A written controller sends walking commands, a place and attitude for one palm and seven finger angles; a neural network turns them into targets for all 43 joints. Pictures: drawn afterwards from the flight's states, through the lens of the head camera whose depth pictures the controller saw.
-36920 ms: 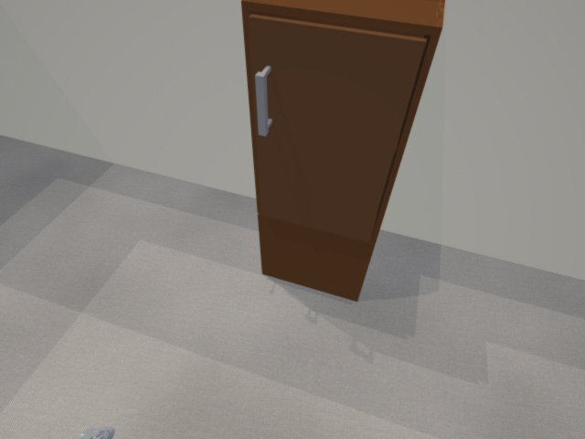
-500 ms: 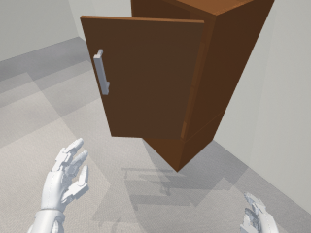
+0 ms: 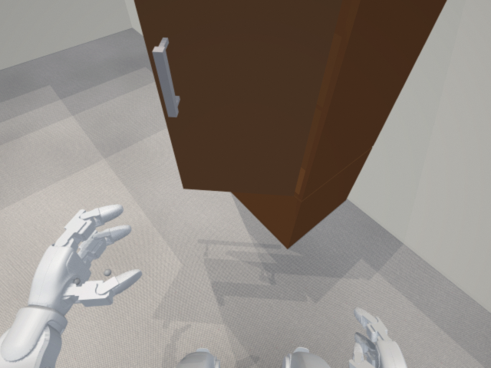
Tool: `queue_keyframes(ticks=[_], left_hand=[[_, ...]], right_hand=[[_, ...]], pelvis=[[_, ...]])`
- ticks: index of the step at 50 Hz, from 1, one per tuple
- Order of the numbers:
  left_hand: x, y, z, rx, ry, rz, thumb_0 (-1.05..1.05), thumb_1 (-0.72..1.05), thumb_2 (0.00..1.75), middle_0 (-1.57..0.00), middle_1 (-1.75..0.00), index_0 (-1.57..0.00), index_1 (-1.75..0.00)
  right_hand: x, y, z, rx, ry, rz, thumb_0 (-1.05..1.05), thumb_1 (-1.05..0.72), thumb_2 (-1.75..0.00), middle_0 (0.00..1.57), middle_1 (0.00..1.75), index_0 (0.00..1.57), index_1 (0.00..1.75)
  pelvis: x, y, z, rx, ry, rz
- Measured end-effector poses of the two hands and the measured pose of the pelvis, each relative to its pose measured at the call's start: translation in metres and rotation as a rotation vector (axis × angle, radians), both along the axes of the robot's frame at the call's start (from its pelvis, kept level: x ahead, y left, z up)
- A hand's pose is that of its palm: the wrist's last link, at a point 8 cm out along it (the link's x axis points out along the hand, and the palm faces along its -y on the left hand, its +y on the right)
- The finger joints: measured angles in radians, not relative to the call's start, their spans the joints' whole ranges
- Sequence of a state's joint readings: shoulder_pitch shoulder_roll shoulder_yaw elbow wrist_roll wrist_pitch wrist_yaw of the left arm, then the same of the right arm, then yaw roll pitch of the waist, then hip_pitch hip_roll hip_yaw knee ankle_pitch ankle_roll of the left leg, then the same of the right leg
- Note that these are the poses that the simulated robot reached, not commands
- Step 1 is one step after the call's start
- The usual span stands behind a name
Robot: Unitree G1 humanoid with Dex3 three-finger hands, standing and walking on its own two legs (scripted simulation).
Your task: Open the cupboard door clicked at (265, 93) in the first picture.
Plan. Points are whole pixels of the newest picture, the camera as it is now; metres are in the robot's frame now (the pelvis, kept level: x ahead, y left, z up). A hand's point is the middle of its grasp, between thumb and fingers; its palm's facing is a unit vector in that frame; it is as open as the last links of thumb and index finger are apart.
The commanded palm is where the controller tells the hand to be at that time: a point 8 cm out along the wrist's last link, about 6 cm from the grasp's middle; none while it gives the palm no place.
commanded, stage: raise the hand with hooked fingers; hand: left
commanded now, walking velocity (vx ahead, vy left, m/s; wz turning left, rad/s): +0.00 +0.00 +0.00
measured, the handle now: (169, 79) +0.63 +0.19 +0.11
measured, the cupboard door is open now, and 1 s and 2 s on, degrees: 46 46 46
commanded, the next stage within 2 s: move the hooked fingers beside the handle in 1.32 s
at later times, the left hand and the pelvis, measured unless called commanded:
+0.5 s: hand (67, 232) +0.28 +0.27 +0.10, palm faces +0.00 -1.00 -0.06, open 13.6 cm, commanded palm +0.26 +0.32 +0.10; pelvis +0.02 +0.02 +0.03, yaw +0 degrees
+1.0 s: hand (56, 194) +0.32 +0.28 +0.13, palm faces -0.01 -1.00 -0.04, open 14.0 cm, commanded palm +0.29 +0.33 +0.13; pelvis +0.02 +0.01 +0.04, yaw -1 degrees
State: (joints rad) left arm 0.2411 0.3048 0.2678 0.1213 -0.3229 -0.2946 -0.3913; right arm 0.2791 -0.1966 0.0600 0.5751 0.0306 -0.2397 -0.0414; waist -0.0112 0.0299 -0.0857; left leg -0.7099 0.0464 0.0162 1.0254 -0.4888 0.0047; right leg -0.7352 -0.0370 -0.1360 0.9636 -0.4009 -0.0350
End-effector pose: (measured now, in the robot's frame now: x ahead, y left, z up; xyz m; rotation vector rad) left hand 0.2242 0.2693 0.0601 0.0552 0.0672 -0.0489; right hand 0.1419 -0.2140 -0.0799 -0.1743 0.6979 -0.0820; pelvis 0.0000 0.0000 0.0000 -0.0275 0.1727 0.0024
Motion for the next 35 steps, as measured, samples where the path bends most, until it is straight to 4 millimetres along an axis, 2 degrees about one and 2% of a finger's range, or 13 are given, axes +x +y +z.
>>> queue_keyframes(ticks=[4, 7, 14, 18, 25, 30, 35], left_hand=[[0.003, 0.008, 0.009, 0.01, -0.019, 0.03, 0.0, 0.1, 0.55, -0.26, -0.82, -0.26, -0.81], [0.005, 0.015, 0.012, 0.015, -0.033, 0.038, 0.0, 0.03, 0.52, -0.26, -0.86, -0.26, -0.86], [0.013, 0.029, 0.019, 0.01, -0.047, 0.038, 0.0, -0.14, 0.45, -0.27, -0.97, -0.27, -0.96], [0.021, 0.038, 0.027, 0.004, -0.063, 0.044, 0.0, -0.23, 0.41, -0.28, -1.03, -0.28, -1.02], [0.035, 0.051, 0.043, 0.005, -0.068, 0.05, -0.01, -0.39, 0.35, -0.29, -1.13, -0.29, -1.12], [0.043, 0.061, 0.053, 0.003, -0.065, 0.058, -0.01, -0.45, 0.32, -0.3, -1.17, -0.29, -1.17], [0.053, 0.069, 0.063, 0.004, -0.068, 0.062, -0.01, -0.48, 0.3, -0.3, -1.19, -0.3, -1.19]], right_hand=[[-0.018, -0.01, 0.005, -0.031, 0.029, -0.03, 0.02, -0.9, -0.9, 0.21, 0.3, 0.21, 0.3], [-0.021, -0.02, 0.011, -0.069, 0.035, -0.039, 0.02, -0.9, -0.9, 0.21, 0.3, 0.21, 0.3], [-0.004, -0.032, 0.032, -0.138, -0.015, -0.04, 0.02, -0.9, -0.9, 0.21, 0.3, 0.2, 0.3], [0.014, -0.026, 0.043, -0.143, -0.061, -0.022, 0.02, -0.9, -0.9, 0.2, 0.3, 0.2, 0.3], [0.039, -0.004, 0.053, -0.106, -0.112, 0.022, 0.01, -0.9, -0.9, 0.2, 0.3, 0.2, 0.3], [0.044, 0.007, 0.052, -0.079, -0.101, 0.044, 0.01, -0.9, -0.9, 0.21, 0.3, 0.2, 0.3], [0.039, 0.009, 0.048, -0.071, -0.068, 0.044, 0.01, -0.9, -0.9, 0.21, 0.3, 0.21, 0.3]], pelvis=[[0.002, 0.005, 0.006, 0.007, -0.004, -0.008], [0.003, 0.008, 0.009, 0.008, -0.01, -0.009], [0.007, 0.014, 0.016, 0.002, -0.031, -0.006], [0.01, 0.017, 0.019, -0.001, -0.044, -0.004], [0.017, 0.02, 0.026, -0.005, -0.063, -0.002], [0.019, 0.021, 0.029, -0.004, -0.071, 0.0], [0.021, 0.02, 0.033, -0.003, -0.077, 0.0]])
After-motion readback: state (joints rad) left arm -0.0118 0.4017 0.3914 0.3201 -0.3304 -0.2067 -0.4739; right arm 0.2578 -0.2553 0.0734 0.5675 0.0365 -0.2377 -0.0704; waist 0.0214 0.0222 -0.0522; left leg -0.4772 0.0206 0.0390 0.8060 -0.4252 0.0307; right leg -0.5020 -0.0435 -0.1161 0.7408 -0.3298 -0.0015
